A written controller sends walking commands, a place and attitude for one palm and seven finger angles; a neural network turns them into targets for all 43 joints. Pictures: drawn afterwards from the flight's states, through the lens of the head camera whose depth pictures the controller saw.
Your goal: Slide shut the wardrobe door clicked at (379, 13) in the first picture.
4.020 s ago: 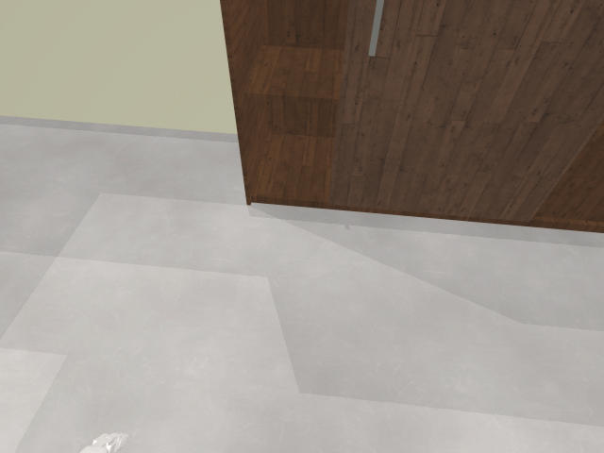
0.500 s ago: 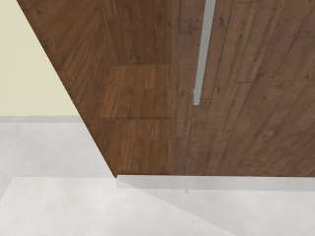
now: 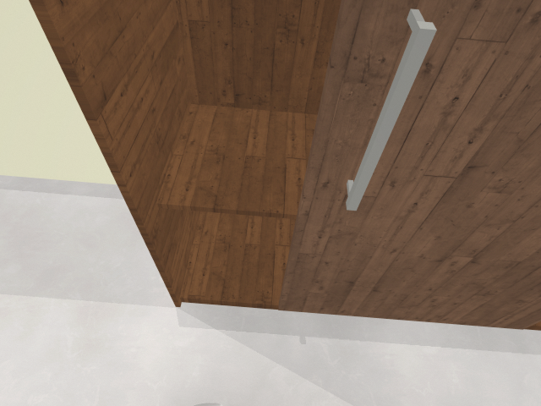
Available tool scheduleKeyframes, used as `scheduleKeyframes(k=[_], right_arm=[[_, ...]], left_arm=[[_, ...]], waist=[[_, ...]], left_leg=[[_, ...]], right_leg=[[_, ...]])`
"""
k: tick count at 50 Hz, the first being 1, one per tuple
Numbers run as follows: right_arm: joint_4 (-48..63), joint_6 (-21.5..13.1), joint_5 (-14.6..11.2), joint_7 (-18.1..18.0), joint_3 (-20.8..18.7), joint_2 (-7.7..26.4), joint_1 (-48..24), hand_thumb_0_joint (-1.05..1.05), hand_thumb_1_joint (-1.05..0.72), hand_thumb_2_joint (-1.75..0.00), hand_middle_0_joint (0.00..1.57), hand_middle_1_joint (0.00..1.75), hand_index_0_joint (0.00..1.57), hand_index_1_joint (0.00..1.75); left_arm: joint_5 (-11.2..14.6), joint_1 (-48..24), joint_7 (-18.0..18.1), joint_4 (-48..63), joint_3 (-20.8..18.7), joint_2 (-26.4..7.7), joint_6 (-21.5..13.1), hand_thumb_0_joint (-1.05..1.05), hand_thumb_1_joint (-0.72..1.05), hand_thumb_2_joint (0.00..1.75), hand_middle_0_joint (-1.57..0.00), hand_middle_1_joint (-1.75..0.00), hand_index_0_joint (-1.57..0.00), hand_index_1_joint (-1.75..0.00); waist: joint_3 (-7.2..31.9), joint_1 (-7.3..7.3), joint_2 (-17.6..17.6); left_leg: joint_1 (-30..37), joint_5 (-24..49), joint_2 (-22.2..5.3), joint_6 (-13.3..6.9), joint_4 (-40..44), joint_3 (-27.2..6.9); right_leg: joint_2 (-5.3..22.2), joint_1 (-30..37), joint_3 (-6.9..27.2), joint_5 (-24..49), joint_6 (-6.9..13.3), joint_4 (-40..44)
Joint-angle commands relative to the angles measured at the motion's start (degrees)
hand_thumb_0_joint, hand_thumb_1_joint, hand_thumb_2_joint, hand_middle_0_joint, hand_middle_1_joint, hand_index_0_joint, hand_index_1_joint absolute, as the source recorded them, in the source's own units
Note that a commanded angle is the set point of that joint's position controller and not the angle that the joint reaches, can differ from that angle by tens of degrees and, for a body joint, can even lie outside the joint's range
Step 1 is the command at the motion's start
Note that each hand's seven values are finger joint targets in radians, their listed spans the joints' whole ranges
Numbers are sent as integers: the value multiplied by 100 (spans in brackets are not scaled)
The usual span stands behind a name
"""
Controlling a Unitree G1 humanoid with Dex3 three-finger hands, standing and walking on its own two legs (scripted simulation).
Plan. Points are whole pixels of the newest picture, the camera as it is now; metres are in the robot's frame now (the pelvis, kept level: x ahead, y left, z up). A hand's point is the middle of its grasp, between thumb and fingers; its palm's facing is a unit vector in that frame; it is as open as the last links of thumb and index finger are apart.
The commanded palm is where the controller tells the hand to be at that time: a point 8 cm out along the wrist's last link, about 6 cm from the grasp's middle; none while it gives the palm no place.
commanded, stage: come to a stop and stand still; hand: right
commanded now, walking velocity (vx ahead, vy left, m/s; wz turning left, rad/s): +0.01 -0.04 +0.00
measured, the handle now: (376, 131) +0.48 -0.11 +0.16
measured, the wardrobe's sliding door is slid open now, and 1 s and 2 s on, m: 0.37 0.37 0.37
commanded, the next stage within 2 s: look again from close up in 1.32 s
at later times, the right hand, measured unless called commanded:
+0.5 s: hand out of the picture -0.03 -0.25 -0.16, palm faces +0.02 +0.96 -0.27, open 7.4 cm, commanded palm none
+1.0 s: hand out of the picture +0.03 -0.21 -0.16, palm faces +0.00 +0.97 -0.23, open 7.3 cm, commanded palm none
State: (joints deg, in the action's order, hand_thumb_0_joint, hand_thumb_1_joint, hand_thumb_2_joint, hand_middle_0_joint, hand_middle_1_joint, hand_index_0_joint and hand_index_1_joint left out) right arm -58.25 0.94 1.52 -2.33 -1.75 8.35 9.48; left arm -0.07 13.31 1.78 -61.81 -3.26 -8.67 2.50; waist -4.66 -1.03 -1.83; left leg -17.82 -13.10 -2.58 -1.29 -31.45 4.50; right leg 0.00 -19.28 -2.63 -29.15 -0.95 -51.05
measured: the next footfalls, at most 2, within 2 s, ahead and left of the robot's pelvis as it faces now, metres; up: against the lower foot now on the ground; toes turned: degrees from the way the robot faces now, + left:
right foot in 0.16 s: +0.00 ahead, -0.14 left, +0.00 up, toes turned -3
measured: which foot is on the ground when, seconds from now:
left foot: down 0.00-1.00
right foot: up 0.00-0.14, down 0.16-1.00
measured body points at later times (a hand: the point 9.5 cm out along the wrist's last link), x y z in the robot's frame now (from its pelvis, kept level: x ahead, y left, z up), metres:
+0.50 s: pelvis -0.03 -0.05 +0.00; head -0.04 -0.03 +0.45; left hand +0.02 +0.18 -0.16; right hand -0.03 -0.30 -0.14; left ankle +0.04 +0.11 -0.73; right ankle -0.04 -0.13 -0.73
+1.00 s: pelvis +0.01 -0.03 +0.00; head +0.02 -0.01 +0.45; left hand -0.01 +0.18 -0.16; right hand +0.03 -0.26 -0.14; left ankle +0.04 +0.11 -0.73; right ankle -0.04 -0.13 -0.73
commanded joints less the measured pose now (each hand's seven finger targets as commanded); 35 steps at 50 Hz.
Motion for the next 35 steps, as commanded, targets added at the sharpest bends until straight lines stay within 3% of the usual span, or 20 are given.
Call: scheduleKeyframes(k=[1,4,5,6,7,8,9,10,11,12,13,16,18,20,25,35], right_arm=[[349,-42,36,-87,-331,1165,324,0,-90,-90,20,30,20,30],[294,-20,6,-46,-332,1156,273,0,-90,-90,20,30,20,30],[369,-119,-5,-298,-247,1291,531,0,-90,-90,20,30,20,30],[574,-87,-62,-259,-207,1209,560,0,-90,-90,20,30,20,30],[584,-49,-100,-196,-145,976,498,0,-90,-90,20,30,20,30],[626,-41,-93,-142,-106,805,501,0,-90,-90,20,30,20,30],[637,64,-65,-83,-43,798,440,0,-90,-90,20,30,20,30],[667,131,-27,-29,-7,744,340,0,-90,-90,20,30,20,30],[657,135,-20,17,7,729,446,0,-90,-90,20,30,20,30],[612,115,-13,53,22,705,595,0,-90,-90,20,30,20,30],[564,88,-17,79,34,673,750,0,-90,-90,20,30,20,30],[534,10,-24,119,49,798,866,0,-90,-90,20,30,20,30],[506,-7,-14,115,61,825,921,0,-90,-90,20,30,20,30],[481,-45,-13,119,60,817,947,0,-90,-90,20,30,20,30],[353,-134,-39,111,77,796,961,0,-90,-90,20,30,20,30],[-96,-220,-88,65,130,679,1044,0,-90,-90,20,30,20,30]], left_arm=[[-10,319,-27,349,-34,-283,-44,0,90,90,-20,-30,-20,-30],[-13,610,-29,281,1,-249,-105,0,90,90,-20,-30,-20,-30],[19,561,-26,704,-81,-702,-260,0,90,90,-20,-30,-20,-30],[-13,575,-32,862,-44,-530,-279,0,90,90,-20,-30,-20,-30],[-48,471,-43,925,-20,-644,-275,0,90,90,-20,-30,-20,-30],[-96,444,-51,1022,-18,-766,-257,0,90,90,-20,-30,-20,-30],[-120,144,-79,1213,44,-808,-239,0,90,90,-20,-30,-20,-30],[-128,-31,-76,1311,45,-884,-232,0,90,90,-20,-30,-20,-30],[-120,-138,-70,1386,64,-925,-234,0,90,90,-20,-30,-20,-30],[-116,-200,-80,1414,74,-962,-235,0,90,90,-20,-30,-20,-30],[-114,-176,-87,1425,90,-991,-242,0,90,90,-20,-30,-20,-30],[-101,8,-109,1357,109,-1004,-287,0,90,90,-20,-30,-20,-30],[-100,91,-124,1303,92,-1023,-271,0,90,90,-20,-30,-20,-30],[-109,208,-124,1236,99,-1024,-268,0,90,90,-20,-30,-20,-30],[-90,441,-106,972,149,-942,-314,0,90,90,-20,-30,-20,-30],[-42,637,-43,390,265,-784,-461,0,90,90,-20,-30,-20,-30]], waist=[[858,165,1043],[968,69,1177],[1807,-83,716],[1851,-7,193],[1376,34,-433],[949,94,-665],[430,168,-1279],[-234,140,-1357],[-544,226,-961],[-621,280,-462],[-498,288,-228],[-253,229,-108],[-317,194,18],[-276,139,273],[-108,29,320],[120,53,257]], left_leg=[[903,3374,-1537,-1059,934,-1225],[827,2235,-1221,-776,859,-1112],[1656,4630,-1270,-546,-199,-1428],[1421,2757,-1032,-389,-378,-963],[792,1530,-701,-219,-403,-718],[411,704,-386,-100,-324,-421],[185,-488,-120,-29,-324,-142],[76,-771,33,35,-559,-60],[95,-668,50,11,-620,-155],[166,-396,44,1,-483,-230],[236,-230,43,-5,-272,-317],[349,-237,23,-37,171,-537],[196,-490,27,-28,354,-675],[83,-594,28,-42,469,-819],[-138,-686,-48,-75,769,-1180],[379,545,-200,-56,648,-1148]], right_leg=[[144,-122,233,-104,-74,103],[75,492,-4,721,-67,1667],[35,607,-259,955,-149,2076],[171,636,-73,1184,26,2637],[479,752,163,1653,143,2767],[882,513,494,2331,332,2704],[1043,69,704,1996,459,3061],[1118,-522,978,1380,528,3495],[1123,-868,1011,868,586,3641],[1026,-922,940,582,583,3615],[915,-765,842,322,541,3593],[662,-511,799,-263,477,3638],[591,-445,792,-519,467,3635],[524,-282,787,-348,467,3570],[436,238,783,141,452,3430],[479,581,599,1411,374,3348]])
